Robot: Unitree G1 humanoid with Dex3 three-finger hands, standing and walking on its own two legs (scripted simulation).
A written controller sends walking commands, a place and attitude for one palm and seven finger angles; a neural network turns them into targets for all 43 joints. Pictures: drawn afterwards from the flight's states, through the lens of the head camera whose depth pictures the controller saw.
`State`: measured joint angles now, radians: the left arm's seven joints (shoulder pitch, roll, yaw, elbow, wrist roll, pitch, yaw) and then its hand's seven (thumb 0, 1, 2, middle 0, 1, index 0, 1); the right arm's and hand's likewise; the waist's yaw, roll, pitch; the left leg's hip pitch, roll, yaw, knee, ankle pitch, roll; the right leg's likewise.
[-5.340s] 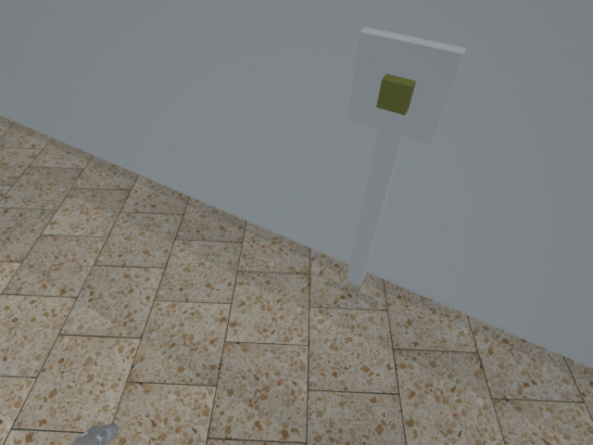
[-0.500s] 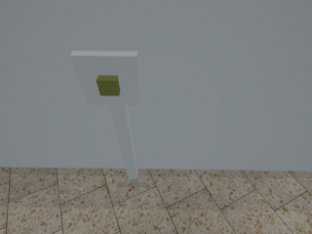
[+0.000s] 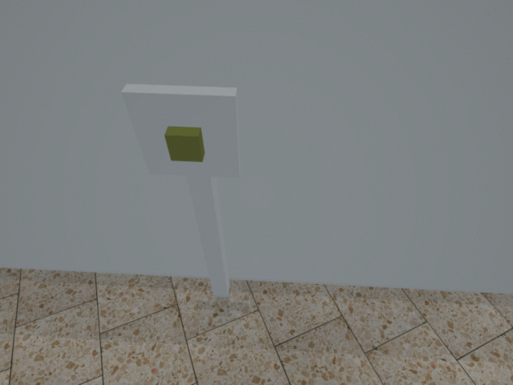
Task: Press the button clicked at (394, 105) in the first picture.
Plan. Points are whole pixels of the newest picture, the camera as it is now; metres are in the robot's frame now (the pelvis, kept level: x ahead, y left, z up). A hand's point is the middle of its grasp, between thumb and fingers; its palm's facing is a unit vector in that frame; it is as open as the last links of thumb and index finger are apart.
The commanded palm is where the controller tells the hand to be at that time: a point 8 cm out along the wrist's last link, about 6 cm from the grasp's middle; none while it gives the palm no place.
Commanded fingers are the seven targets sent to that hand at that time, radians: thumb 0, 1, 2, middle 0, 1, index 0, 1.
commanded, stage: come to a stop and stand still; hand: left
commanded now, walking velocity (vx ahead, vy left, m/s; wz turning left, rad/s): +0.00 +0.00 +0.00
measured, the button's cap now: (186, 143) +0.54 +0.18 +0.07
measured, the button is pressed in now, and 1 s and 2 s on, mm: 0 0 0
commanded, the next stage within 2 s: look again from close up in 0.04 s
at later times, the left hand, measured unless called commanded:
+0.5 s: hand out of the picture +0.00 +0.22 -0.19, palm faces +0.02 -0.98 -0.19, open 7.4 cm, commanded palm none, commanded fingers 0.00 0.90 0.90 -0.20 -0.30 -0.20 -0.30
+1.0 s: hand out of the picture -0.10 +0.20 -0.19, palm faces +0.05 -0.99 -0.16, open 7.4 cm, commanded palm none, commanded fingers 0.00 0.90 0.90 -0.20 -0.30 -0.20 -0.30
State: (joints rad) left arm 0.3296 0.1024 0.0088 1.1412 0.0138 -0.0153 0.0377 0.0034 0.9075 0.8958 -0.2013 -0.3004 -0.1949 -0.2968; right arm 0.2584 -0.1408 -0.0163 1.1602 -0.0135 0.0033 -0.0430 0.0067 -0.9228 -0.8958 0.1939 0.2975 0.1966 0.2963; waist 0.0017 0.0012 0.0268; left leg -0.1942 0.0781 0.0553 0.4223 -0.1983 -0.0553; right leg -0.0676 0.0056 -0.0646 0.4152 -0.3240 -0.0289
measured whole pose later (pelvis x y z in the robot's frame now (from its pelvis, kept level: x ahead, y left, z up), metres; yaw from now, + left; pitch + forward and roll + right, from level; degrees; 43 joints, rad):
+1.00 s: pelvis -0.03 +0.04 -0.01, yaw +0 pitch -1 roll -1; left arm 0.45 0.16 0.01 1.08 0.03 0.00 0.01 0.00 0.91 0.90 -0.20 -0.30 -0.19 -0.30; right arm 0.32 -0.15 -0.02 1.08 -0.02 0.02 -0.01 0.00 -0.91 -0.90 0.20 0.30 0.20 0.30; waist 0.01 -0.02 -0.01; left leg -0.34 0.02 0.04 0.58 -0.26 0.03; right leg -0.19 -0.02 -0.04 0.54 -0.33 0.00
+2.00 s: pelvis +0.05 -0.01 -0.01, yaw -2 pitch -1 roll -1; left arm 0.33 0.15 0.01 0.95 0.04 0.00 0.05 0.01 0.91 0.90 -0.20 -0.30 -0.19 -0.30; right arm 0.19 -0.17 -0.04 0.94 -0.02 0.04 -0.01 0.00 -0.92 -0.90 0.20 0.30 0.20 0.30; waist 0.00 0.05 0.03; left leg -0.40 0.04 0.05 0.75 -0.32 0.02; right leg -0.20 0.04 -0.11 0.57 -0.36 -0.06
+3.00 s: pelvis +0.08 +0.01 +0.00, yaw -2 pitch +0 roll +0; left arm 0.30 0.15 -0.02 1.12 0.02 -0.01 0.03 0.00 0.91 0.90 -0.20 -0.30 -0.19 -0.30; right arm 0.24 -0.16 0.02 1.13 -0.01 -0.02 -0.03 0.01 -0.93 -0.90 0.20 0.30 0.20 0.30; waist 0.01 -0.03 0.02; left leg -0.19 -0.03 0.09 0.46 -0.27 0.06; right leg -0.12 -0.02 -0.09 0.45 -0.33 -0.01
